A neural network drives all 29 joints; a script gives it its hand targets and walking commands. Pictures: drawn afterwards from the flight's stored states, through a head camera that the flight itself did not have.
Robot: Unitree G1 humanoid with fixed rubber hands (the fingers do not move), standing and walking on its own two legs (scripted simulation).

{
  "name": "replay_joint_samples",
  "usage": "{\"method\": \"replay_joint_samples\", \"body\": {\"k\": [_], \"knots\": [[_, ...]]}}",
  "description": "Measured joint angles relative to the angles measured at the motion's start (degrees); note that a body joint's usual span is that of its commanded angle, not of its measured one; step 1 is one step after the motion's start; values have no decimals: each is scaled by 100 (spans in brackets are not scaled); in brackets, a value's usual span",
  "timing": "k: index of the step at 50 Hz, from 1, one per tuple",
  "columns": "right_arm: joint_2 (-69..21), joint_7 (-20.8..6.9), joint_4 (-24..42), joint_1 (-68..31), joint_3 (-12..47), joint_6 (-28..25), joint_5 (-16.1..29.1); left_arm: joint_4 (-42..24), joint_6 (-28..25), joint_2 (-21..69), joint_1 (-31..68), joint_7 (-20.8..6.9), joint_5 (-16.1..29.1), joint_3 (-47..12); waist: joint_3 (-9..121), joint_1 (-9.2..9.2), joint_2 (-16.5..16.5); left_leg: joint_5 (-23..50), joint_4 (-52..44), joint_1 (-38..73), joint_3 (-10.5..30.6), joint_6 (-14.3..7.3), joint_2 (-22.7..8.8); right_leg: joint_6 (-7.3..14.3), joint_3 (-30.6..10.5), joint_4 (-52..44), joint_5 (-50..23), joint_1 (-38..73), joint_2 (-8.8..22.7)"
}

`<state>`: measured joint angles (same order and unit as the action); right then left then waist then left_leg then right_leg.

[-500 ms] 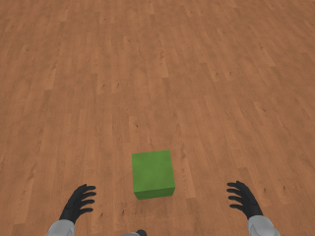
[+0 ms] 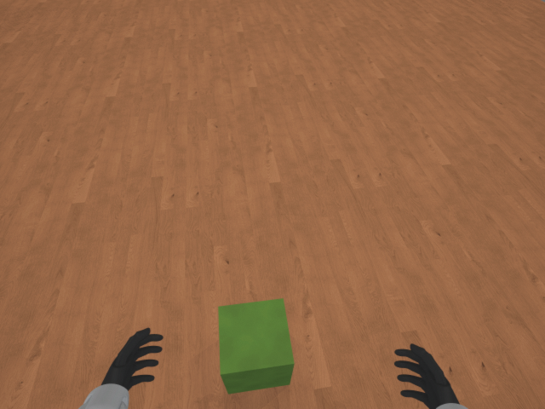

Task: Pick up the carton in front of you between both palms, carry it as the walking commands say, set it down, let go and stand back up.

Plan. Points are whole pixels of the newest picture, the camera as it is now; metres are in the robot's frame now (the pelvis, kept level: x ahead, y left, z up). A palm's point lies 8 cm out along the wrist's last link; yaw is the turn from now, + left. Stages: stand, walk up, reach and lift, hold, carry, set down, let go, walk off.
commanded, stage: let go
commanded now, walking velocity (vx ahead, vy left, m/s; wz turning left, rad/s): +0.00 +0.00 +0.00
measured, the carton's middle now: (255, 347) +0.41 +0.06 -0.65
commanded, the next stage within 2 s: stand in 0.02 s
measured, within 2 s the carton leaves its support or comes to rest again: neither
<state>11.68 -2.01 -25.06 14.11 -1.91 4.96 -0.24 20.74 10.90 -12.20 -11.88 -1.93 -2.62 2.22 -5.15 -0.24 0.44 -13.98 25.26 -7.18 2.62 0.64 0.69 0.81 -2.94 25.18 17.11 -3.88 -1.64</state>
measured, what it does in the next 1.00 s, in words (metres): stands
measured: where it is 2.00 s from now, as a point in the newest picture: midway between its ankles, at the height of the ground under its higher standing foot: outside the picture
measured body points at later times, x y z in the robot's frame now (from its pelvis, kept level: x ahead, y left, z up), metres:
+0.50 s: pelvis +0.02 +0.02 +0.00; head +0.03 +0.03 +0.45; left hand +0.16 +0.30 -0.11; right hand +0.14 -0.28 -0.10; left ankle +0.00 +0.13 -0.74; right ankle -0.03 -0.11 -0.74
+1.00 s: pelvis +0.01 +0.02 +0.00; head +0.01 +0.03 +0.45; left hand +0.13 +0.32 -0.11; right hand +0.10 -0.29 -0.11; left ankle +0.00 +0.13 -0.74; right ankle -0.03 -0.11 -0.74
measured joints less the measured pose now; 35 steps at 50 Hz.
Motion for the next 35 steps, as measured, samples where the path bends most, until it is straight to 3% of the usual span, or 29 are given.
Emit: {"method": "replay_joint_samples", "body": {"k": [4,13,35], "knots": [[222,208,-761,-199,44,-151,-191,620,-466,-299,92,163,29,8,317,13,-23,-162,383,-443,-2,-4,-21,-14,14,298,121,-403,-32],[720,258,-1774,-314,-128,-401,-251,1659,-929,-696,-39,258,52,94,449,40,10,-317,544,-668,-91,-67,-21,-67,-59,379,211,-615,-21],[749,352,-2656,-514,7,-502,-174,2859,-1080,-834,263,351,89,-159,445,36,100,-163,73,-259,-247,-166,29,-172,-160,-152,-10,-216,92]]}}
